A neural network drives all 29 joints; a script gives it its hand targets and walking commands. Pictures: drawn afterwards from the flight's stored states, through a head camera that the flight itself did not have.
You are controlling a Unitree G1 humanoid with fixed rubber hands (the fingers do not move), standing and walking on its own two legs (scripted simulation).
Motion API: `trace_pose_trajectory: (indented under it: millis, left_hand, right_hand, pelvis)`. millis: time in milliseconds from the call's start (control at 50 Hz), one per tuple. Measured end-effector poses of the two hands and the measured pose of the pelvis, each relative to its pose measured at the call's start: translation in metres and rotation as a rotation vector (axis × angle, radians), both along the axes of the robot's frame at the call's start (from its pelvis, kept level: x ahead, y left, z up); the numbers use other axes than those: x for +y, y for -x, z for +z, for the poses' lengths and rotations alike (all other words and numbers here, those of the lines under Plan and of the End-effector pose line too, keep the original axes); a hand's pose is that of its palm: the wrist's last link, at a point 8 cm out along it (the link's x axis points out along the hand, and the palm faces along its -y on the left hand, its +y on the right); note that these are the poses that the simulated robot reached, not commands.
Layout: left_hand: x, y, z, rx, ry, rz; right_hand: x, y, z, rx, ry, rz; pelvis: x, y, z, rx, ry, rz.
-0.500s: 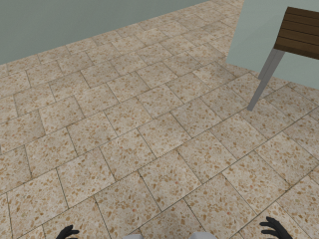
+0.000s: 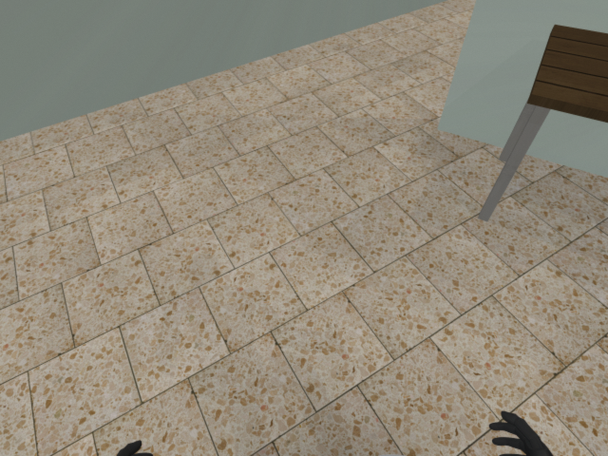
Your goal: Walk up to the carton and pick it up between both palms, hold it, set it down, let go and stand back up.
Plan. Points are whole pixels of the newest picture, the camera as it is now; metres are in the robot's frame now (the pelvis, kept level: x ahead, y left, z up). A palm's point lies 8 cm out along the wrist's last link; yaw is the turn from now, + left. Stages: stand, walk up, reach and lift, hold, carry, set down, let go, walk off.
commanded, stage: stand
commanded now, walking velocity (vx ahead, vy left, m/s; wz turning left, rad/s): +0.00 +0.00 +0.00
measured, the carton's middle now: out of the picture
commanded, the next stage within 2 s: walk up in 0.40 s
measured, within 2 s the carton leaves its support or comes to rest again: neither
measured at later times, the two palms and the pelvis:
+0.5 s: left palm out of the picture +0.07 +0.28 -0.10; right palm out of the picture +0.07 -0.29 -0.09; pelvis -0.01 +0.00 +0.03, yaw +0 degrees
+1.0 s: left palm (171, 443) +0.16 +0.21 -0.10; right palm out of the picture +0.01 -0.47 -0.10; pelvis +0.02 -0.10 -0.02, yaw -14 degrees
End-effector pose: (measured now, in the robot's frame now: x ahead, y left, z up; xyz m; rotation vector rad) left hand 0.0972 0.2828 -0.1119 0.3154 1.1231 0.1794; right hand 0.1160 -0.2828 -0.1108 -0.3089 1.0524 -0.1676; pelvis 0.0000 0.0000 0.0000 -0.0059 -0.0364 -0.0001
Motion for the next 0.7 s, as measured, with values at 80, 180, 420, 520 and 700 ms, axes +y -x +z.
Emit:
trace_pose_trajectory:
  millis: [80,180,420,520,700]
  left_hand:
    - [-0.001,0.004,0.003,0.013,0.005,0.003]
    - [-0.004,0.006,0.006,0.028,0.019,0.002]
    - [-0.004,0.019,0.014,0.054,0.027,0.014]
    - [-0.002,0.025,0.016,0.068,0.026,0.029]
    - [0.0,0.021,0.018,0.103,0.034,-0.023]
  right_hand:
    - [-0.002,0.004,0.005,0.013,0.0,-0.005]
    - [-0.002,0.013,0.01,0.029,-0.002,-0.007]
    - [-0.008,0.038,0.016,0.097,0.003,-0.044]
    - [-0.007,0.045,0.016,0.118,-0.005,-0.042]
    - [-0.029,0.053,0.02,0.027,0.035,-0.114]
  pelvis:
    - [0.0,0.002,0.005,-0.008,-0.003,-0.002]
    - [0.0,0.004,0.012,-0.015,-0.005,-0.004]
    - [-0.002,0.006,0.023,-0.027,-0.007,-0.006]
    - [-0.002,0.007,0.025,-0.025,-0.008,-0.003]
    - [-0.01,0.007,0.019,0.001,-0.042,-0.076]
